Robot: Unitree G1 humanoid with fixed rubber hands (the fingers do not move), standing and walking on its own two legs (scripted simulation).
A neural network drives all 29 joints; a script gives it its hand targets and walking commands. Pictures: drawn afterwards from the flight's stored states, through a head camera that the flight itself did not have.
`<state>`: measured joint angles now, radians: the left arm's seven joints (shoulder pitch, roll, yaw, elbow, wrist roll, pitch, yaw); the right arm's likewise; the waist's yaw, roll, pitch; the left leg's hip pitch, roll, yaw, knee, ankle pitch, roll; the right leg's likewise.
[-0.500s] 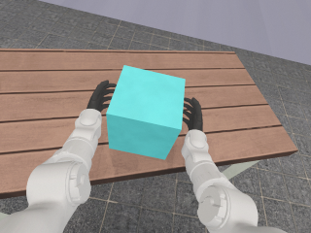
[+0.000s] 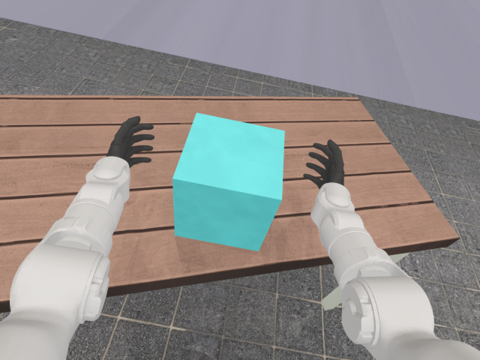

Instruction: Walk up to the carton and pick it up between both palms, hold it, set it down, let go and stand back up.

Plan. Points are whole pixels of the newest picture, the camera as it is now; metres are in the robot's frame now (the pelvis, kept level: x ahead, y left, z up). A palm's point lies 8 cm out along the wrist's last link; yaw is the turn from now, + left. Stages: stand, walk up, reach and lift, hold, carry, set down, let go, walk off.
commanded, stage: set down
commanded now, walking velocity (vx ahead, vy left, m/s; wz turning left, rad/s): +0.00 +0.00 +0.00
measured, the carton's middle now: (228, 184) +0.45 -0.04 +0.01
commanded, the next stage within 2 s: none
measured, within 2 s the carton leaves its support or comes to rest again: neither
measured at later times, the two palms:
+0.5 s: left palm (120, 164) +0.44 +0.15 +0.09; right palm (327, 193) +0.37 -0.20 +0.08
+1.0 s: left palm (114, 158) +0.44 +0.16 +0.10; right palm (329, 184) +0.37 -0.20 +0.10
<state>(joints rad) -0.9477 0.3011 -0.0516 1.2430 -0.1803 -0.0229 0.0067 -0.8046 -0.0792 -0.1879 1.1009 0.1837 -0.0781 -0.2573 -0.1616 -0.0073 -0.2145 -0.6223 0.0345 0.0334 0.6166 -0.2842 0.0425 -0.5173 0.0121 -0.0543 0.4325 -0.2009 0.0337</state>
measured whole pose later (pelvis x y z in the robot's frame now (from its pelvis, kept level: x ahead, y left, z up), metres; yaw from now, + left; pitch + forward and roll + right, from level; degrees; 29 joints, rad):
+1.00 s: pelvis +0.00 -0.02 +0.01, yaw -1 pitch +9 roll -2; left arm -0.77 0.34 0.04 0.88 -0.15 0.17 -0.06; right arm -0.60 -0.01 -0.05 0.67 0.22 0.07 -0.34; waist -0.10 -0.04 -0.10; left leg -0.39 0.04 0.05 0.48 -0.24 0.02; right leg -0.33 0.02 -0.02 0.36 -0.18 0.01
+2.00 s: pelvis -0.03 -0.01 +0.00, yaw -4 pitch +1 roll -2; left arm -0.07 0.38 -0.07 0.33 -0.30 -0.06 -0.11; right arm 0.08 0.05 0.06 0.26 0.08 -0.25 -0.35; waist 0.03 -0.01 0.10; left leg -0.32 0.02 0.04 0.58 -0.28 0.03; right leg -0.30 0.01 -0.02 0.51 -0.22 0.01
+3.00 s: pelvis +0.01 -0.04 +0.01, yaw -3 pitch -6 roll +0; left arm 0.25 0.21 0.00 0.51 -0.03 0.05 -0.05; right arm 0.24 -0.13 0.00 0.68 0.01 -0.23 -0.05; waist 0.02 -0.01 0.06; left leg -0.03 0.03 0.03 0.39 -0.27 -0.01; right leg -0.03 0.03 -0.02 0.37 -0.24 -0.03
